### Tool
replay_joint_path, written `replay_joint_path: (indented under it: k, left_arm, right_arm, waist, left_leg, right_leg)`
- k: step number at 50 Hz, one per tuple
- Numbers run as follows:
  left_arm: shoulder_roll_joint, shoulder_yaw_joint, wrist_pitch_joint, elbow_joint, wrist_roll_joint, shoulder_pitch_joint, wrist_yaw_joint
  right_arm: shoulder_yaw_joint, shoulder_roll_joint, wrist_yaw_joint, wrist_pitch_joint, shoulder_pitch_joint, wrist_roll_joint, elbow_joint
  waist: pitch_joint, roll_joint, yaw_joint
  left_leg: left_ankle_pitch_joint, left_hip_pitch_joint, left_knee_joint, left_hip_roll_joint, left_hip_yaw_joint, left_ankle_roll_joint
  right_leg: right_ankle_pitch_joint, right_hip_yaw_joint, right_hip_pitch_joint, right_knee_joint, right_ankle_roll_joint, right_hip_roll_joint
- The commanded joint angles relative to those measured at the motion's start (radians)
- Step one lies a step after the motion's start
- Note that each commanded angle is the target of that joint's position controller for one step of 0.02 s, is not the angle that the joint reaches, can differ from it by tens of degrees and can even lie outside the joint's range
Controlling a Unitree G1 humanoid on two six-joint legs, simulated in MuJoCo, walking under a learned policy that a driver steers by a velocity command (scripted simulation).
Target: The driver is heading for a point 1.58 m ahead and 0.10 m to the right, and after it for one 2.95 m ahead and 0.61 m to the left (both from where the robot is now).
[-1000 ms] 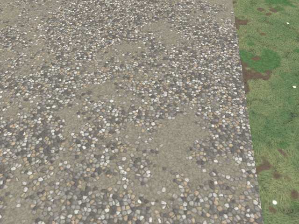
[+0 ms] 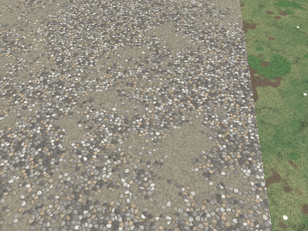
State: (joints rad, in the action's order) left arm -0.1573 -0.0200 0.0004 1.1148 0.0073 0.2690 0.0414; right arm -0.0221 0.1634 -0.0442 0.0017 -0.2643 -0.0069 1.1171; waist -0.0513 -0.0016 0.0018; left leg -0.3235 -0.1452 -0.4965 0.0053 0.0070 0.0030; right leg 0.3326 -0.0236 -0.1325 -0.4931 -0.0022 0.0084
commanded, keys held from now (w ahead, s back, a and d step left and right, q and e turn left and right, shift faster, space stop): no key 0.58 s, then w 0.22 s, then no key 0.20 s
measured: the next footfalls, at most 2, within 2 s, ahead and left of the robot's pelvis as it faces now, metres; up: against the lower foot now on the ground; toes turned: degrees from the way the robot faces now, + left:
left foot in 1.18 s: +0.17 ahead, +0.09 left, +0.00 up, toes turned +0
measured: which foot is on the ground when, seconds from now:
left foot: down 0.00-0.88, up 0.90-1.00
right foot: down 0.00-1.00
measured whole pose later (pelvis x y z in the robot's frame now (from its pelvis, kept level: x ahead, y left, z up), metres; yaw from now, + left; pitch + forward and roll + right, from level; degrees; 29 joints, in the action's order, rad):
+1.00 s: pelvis +0.03 -0.03 +0.00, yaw +0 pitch +1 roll +1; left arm -0.15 -0.02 0.09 1.06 0.00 0.40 0.01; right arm -0.03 0.20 -0.02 0.06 -0.33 -0.02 1.05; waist 0.00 0.01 -0.01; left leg -0.45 -0.43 -1.06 0.00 0.01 0.01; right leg 0.34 0.03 -0.16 -0.48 -0.05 0.03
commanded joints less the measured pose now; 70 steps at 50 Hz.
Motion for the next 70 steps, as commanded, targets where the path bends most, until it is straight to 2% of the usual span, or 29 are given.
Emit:
replay_joint_path:
  k: [1, 14, 29, 30, 32, 33, 35, 38, 39, 40, 41, 43, 44, 45, 46, 47, 49, 51, 52, 54, 57, 58, 59, 60, 61, 62, 63, 66, 70]
  left_arm:
    - [-0.075, -0.010, 0.006, -0.007, -0.002, 0.068, 0.003]
    - [-0.052, -0.002, 0.011, 0.006, -0.004, 0.113, 0.005]
    - [-0.042, 0.003, 0.016, 0.000, -0.002, 0.149, 0.004]
    - [-0.034, 0.005, 0.015, 0.009, -0.003, 0.169, 0.005]
    - [-0.063, -0.007, 0.013, 0.002, 0.008, 0.171, 0.011]
    - [-0.067, -0.009, 0.018, -0.009, 0.011, 0.164, 0.012]
    - [-0.051, -0.007, 0.044, -0.026, 0.020, 0.158, 0.007]
    - [-0.024, -0.002, 0.081, -0.062, 0.020, 0.105, -0.012]
    - [-0.003, 0.003, 0.091, -0.075, 0.023, 0.094, -0.019]
    - [-0.005, 0.003, 0.099, -0.083, 0.023, 0.085, -0.023]
    - [-0.009, 0.003, 0.104, -0.082, 0.022, 0.093, -0.024]
    - [0.004, 0.004, 0.103, -0.042, 0.016, 0.218, -0.021]
    - [-0.067, -0.018, 0.095, -0.005, 0.005, 0.309, -0.019]
    - [-0.200, -0.054, 0.090, 0.012, 0.011, 0.409, -0.024]
    - [-0.195, -0.046, 0.095, 0.005, -0.010, 0.447, -0.031]
    - [-0.129, -0.025, 0.101, -0.020, -0.023, 0.367, -0.030]
    - [-0.112, -0.013, 0.097, -0.070, -0.009, 0.213, -0.031]
    - [-0.059, 0.011, 0.082, -0.075, -0.010, 0.164, -0.025]
    - [-0.063, 0.014, 0.076, -0.067, -0.017, 0.183, -0.020]
    - [-0.111, 0.009, 0.065, -0.061, -0.021, 0.199, -0.008]
    - [-0.148, -0.002, 0.057, -0.064, 0.004, 0.168, -0.003]
    - [-0.149, -0.005, 0.059, -0.059, 0.014, 0.166, -0.007]
    - [-0.157, -0.012, 0.065, -0.053, 0.010, 0.184, -0.014]
    - [-0.146, -0.014, 0.075, -0.055, -0.011, 0.205, -0.019]
    - [-0.057, 0.001, 0.073, -0.028, -0.018, 0.299, -0.018]
    - [-0.046, 0.004, 0.065, -0.021, -0.016, 0.280, -0.016]
    - [-0.055, 0.001, 0.054, -0.031, -0.008, 0.243, -0.013]
    - [-0.073, -0.002, 0.018, -0.022, -0.015, 0.240, -0.002]
    - [-0.082, -0.003, 0.011, -0.009, -0.015, 0.227, -0.003]
  right_arm:
    - [-0.010, 0.073, -0.004, 0.003, -0.068, 0.001, -0.007]
    - [-0.003, 0.049, -0.004, 0.008, -0.105, 0.003, 0.005]
    - [0.004, 0.038, -0.002, 0.015, -0.143, 0.002, 0.001]
    - [0.006, 0.031, -0.004, 0.014, -0.163, 0.003, 0.010]
    - [-0.007, 0.064, -0.010, 0.012, -0.168, -0.009, 0.004]
    - [-0.010, 0.070, -0.010, 0.017, -0.164, -0.013, -0.006]
    - [-0.012, 0.068, -0.005, 0.042, -0.179, -0.022, -0.016]
    - [-0.031, 0.117, 0.008, 0.071, -0.261, -0.028, -0.010]
    - [-0.040, 0.146, 0.012, 0.075, -0.276, -0.028, -0.010]
    - [-0.044, 0.157, 0.014, 0.077, -0.259, -0.026, -0.021]
    - [-0.040, 0.151, 0.015, 0.075, -0.208, -0.020, -0.042]
    - [-0.033, 0.146, 0.018, 0.065, -0.077, -0.024, -0.088]
    - [-0.028, 0.116, 0.016, 0.065, -0.038, -0.026, -0.106]
    - [-0.010, 0.054, 0.011, 0.075, -0.047, -0.017, -0.129]
    - [-0.006, 0.058, 0.012, 0.083, -0.068, -0.010, -0.125]
    - [-0.012, 0.075, 0.019, 0.080, -0.096, -0.017, -0.109]
    - [-0.016, 0.070, 0.026, 0.073, -0.086, -0.015, -0.105]
    - [-0.020, 0.060, 0.024, 0.066, -0.028, -0.016, -0.115]
    - [-0.015, 0.043, 0.024, 0.064, -0.001, -0.020, -0.119]
    - [-0.008, 0.035, 0.023, 0.058, 0.045, -0.025, -0.133]
    - [-0.008, 0.056, 0.019, 0.040, 0.050, -0.020, -0.131]
    - [-0.013, 0.075, 0.017, 0.035, 0.037, -0.011, -0.125]
    - [-0.026, 0.122, 0.011, 0.030, 0.005, 0.000, -0.116]
    - [-0.039, 0.178, 0.005, 0.024, -0.026, 0.003, -0.110]
    - [-0.040, 0.176, 0.005, 0.021, -0.021, 0.000, -0.101]
    - [-0.032, 0.122, 0.010, 0.019, -0.005, -0.005, -0.100]
    - [-0.029, 0.107, 0.014, 0.020, 0.028, -0.003, -0.100]
    - [-0.037, 0.125, 0.026, 0.032, 0.125, -0.005, -0.121]
    - [-0.040, 0.117, 0.024, 0.029, 0.129, -0.012, -0.105]
  waist:
    - [-0.032, 0.001, 0.001]
    - [-0.057, 0.000, 0.000]
    - [-0.048, 0.003, -0.001]
    - [-0.021, 0.004, -0.001]
    - [-0.054, 0.008, 0.000]
    - [-0.096, 0.012, 0.000]
    - [-0.131, 0.025, 0.007]
    - [-0.103, 0.105, 0.042]
    - [-0.092, 0.165, 0.039]
    - [-0.102, 0.173, 0.030]
    - [-0.119, 0.151, 0.005]
    - [-0.118, 0.131, -0.082]
    - [-0.077, 0.019, -0.102]
    - [-0.016, -0.248, -0.111]
    - [0.019, -0.293, -0.115]
    - [-0.005, -0.154, -0.056]
    - [0.001, -0.054, -0.002]
    - [-0.011, -0.070, 0.011]
    - [-0.003, -0.093, 0.003]
    - [0.026, -0.117, -0.006]
    - [0.054, -0.113, 0.017]
    - [0.050, -0.096, 0.032]
    - [0.071, -0.067, 0.039]
    - [0.104, -0.001, 0.024]
    - [0.156, 0.095, -0.012]
    - [0.145, 0.080, 0.005]
    - [0.110, 0.071, -0.002]
    - [0.066, 0.028, -0.026]
    - [0.061, 0.014, -0.018]
  left_leg:
    - [0.253, -0.019, 0.065, -0.009, 0.002, 0.014]
    - [0.113, -0.078, 0.088, -0.008, 0.006, 0.016]
    - [0.104, -0.101, 0.091, -0.012, 0.012, 0.021]
    - [0.013, -0.090, 0.093, -0.002, 0.003, 0.025]
    - [-0.301, -0.143, 0.075, 0.012, 0.004, 0.056]
    - [-0.403, -0.185, 0.082, -0.006, 0.031, 0.076]
    - [-0.428, -0.200, 0.095, -0.053, 0.099, 0.110]
    - [-0.462, -0.093, 0.192, -0.173, 0.294, 0.187]
    - [-0.495, -0.074, 0.261, -0.248, 0.412, 0.227]
    - [-0.485, -0.113, 0.300, -0.296, 0.489, 0.254]
    - [-0.380, -0.162, 0.293, -0.290, 0.466, 0.246]
    - [-0.053, -0.266, 0.155, -0.186, 0.266, 0.163]
    - [0.118, -0.328, -0.037, -0.092, 0.125, 0.096]
    - [0.043, -0.454, -0.342, 0.053, -0.067, 0.014]
    - [-0.232, -0.544, -0.531, 0.046, -0.020, -0.003]
    - [-0.247, -0.542, -0.683, -0.003, 0.046, 0.002]
    - [-0.138, -0.531, -0.682, -0.047, 0.046, 0.010]
    - [-0.020, -0.454, -0.468, -0.064, 0.009, 0.006]
    - [0.017, -0.405, -0.374, -0.049, -0.017, 0.002]
    - [0.041, -0.302, -0.227, -0.013, -0.051, -0.002]
    - [0.185, -0.152, -0.043, 0.006, -0.062, 0.016]
    - [0.308, -0.077, 0.049, 0.006, -0.053, 0.034]
    - [0.469, 0.016, 0.059, -0.026, -0.007, 0.056]
    - [0.728, 0.123, 0.002, -0.088, 0.048, 0.087]
    - [0.834, 0.222, -0.071, -0.148, 0.090, 0.173]
    - [0.807, 0.196, -0.069, -0.167, 0.123, 0.200]
    - [0.734, 0.152, -0.055, -0.161, 0.134, 0.194]
    - [0.616, 0.013, -0.050, -0.109, 0.097, 0.149]
    - [0.568, 0.010, -0.058, -0.071, 0.055, 0.118]
  right_leg:
    - [-0.268, -0.001, -0.057, 0.072, -0.016, -0.010]
    - [-0.122, -0.003, -0.111, 0.093, -0.017, -0.007]
    - [-0.113, -0.005, -0.129, 0.092, -0.020, -0.009]
    - [-0.025, 0.006, -0.118, 0.092, -0.023, 0.002]
    - [0.278, 0.015, -0.172, 0.060, -0.054, 0.022]
    - [0.372, -0.002, -0.217, 0.056, -0.072, 0.009]
    - [0.367, -0.034, -0.266, 0.032, -0.092, -0.019]
    - [0.219, 0.014, -0.359, -0.116, -0.086, 0.003]
    - [0.141, 0.054, -0.367, -0.203, -0.085, 0.019]
    - [0.106, 0.052, -0.344, -0.246, -0.097, 0.007]
    - [0.097, 0.048, -0.299, -0.230, -0.109, 0.001]
    - [0.038, 0.056, -0.075, 0.022, -0.119, 0.013]
    - [-0.137, -0.027, 0.064, 0.065, -0.110, -0.034]
    - [-0.371, -0.276, 0.186, 0.144, -0.179, -0.196]
    - [-0.680, -0.498, 0.220, 0.191, -0.269, -0.368]
    - [-0.831, -0.432, 0.176, 0.151, -0.282, -0.386]
    - [-0.866, -0.250, 0.131, 0.151, -0.227, -0.307]
    - [-0.879, -0.104, 0.089, 0.165, -0.151, -0.205]
    - [-0.918, -0.064, 0.085, 0.154, -0.133, -0.175]
    - [-0.975, -0.032, 0.065, 0.125, -0.133, -0.155]
    - [-0.917, -0.059, 0.025, 0.092, -0.150, -0.176]
    - [-0.853, -0.061, -0.004, 0.083, -0.133, -0.162]
    - [-0.752, -0.059, -0.027, 0.070, -0.107, -0.132]
    - [-0.570, -0.027, -0.085, 0.039, -0.075, -0.076]
    - [-0.363, 0.001, -0.158, 0.017, -0.032, -0.040]
    - [-0.218, 0.014, -0.164, -0.004, -0.009, -0.025]
    - [-0.162, 0.015, -0.178, -0.003, 0.000, -0.018]
    - [-0.212, 0.017, -0.096, 0.050, 0.004, -0.016]
    - [-0.242, 0.015, -0.081, 0.059, -0.014, -0.023]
